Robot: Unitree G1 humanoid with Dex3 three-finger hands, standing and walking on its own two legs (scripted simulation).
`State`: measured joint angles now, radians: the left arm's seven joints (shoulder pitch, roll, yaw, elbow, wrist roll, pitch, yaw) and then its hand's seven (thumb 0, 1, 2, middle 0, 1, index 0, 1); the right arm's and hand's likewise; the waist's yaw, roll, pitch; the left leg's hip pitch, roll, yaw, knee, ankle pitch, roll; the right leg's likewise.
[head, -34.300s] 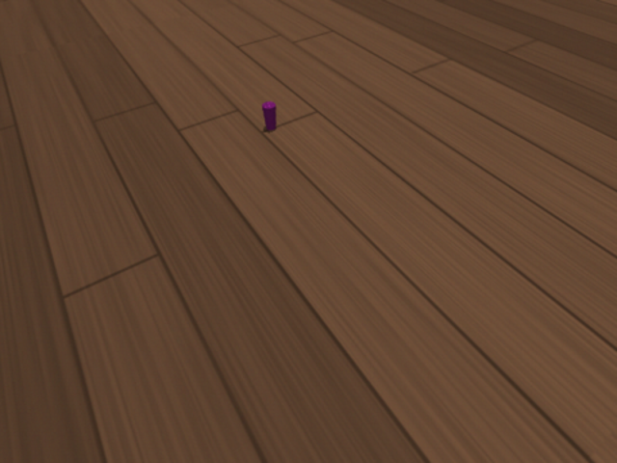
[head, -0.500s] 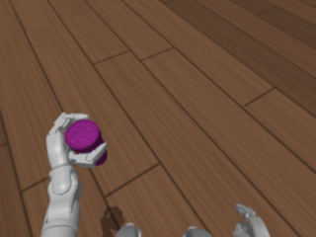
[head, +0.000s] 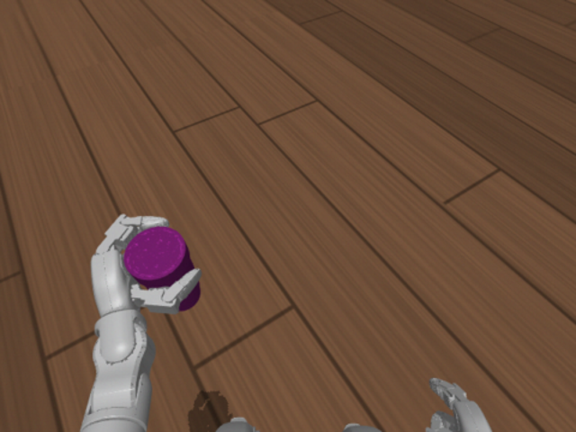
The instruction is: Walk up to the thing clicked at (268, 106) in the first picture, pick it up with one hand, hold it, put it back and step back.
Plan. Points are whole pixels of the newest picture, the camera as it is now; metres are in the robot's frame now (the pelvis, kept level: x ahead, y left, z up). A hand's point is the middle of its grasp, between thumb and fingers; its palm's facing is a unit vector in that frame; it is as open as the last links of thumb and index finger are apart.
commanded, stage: hold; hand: left
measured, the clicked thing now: (170, 275) +0.33 +0.18 +0.02
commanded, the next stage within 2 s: crouch in 0.16 s
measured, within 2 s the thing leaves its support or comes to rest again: neither
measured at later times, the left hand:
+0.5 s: hand (165, 277) +0.32 +0.18 +0.03, palm faces +0.32 -0.95 -0.01, open 10.1 cm
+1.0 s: hand (187, 314) +0.36 +0.21 -0.21, palm faces +0.35 -0.94 -0.04, open 10.1 cm
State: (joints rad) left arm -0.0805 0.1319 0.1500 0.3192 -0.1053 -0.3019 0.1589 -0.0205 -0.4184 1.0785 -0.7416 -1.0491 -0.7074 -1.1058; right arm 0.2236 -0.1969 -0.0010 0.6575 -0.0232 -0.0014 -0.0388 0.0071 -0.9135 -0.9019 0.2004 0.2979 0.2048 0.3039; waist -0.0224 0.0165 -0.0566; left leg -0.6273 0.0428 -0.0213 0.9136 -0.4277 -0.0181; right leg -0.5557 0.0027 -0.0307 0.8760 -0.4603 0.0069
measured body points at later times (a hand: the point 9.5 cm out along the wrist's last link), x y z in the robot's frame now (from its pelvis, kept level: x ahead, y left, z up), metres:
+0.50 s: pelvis -0.01 +0.00 +0.00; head +0.04 +0.00 +0.45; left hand +0.30 +0.23 +0.04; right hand +0.13 -0.24 -0.11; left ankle +0.02 +0.13 -0.69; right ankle -0.01 -0.13 -0.69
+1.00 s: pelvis -0.04 +0.00 -0.18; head +0.13 +0.02 +0.23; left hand +0.34 +0.26 -0.20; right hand +0.08 -0.25 -0.32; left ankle +0.02 +0.13 -0.69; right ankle -0.01 -0.13 -0.69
